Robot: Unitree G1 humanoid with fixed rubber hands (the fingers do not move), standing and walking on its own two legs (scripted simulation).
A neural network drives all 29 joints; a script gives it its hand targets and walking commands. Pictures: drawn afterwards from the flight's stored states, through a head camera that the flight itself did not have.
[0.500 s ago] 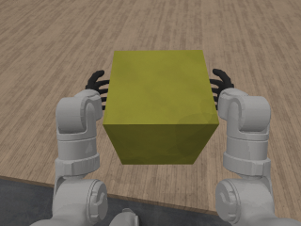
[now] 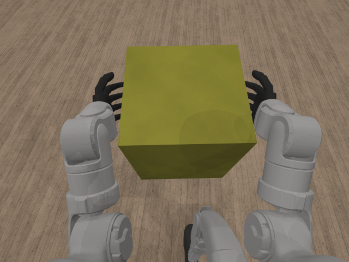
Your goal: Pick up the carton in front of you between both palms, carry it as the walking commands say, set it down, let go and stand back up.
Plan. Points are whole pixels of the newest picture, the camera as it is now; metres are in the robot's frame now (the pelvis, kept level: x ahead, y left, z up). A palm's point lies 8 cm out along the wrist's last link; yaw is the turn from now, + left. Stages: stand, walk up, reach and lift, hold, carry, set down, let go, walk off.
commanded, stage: carry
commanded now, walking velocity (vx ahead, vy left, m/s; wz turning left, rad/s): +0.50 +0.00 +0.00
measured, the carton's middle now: (182, 122) +0.40 -0.02 +0.08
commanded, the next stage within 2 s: none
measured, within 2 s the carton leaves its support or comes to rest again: neither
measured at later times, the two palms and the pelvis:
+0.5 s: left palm out of the picture +0.71 +0.15 +0.30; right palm out of the picture +0.72 -0.15 +0.29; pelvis +0.34 -0.01 +0.08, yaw +0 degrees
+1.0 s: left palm out of the picture +0.94 +0.11 +0.17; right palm out of the picture +0.95 -0.19 +0.17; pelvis +0.62 -0.04 +0.09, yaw +0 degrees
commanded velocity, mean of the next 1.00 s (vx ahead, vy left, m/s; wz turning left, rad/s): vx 0.50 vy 0.00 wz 0.00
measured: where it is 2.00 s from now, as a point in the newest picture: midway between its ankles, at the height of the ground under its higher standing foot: (165, 88)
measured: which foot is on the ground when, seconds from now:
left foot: down 0.00-0.04, up 0.06-0.48, down 0.50-0.96, up 0.98-1.00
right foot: up 0.00-0.00, down 0.02-0.50, up 0.52-0.92, down 0.94-1.00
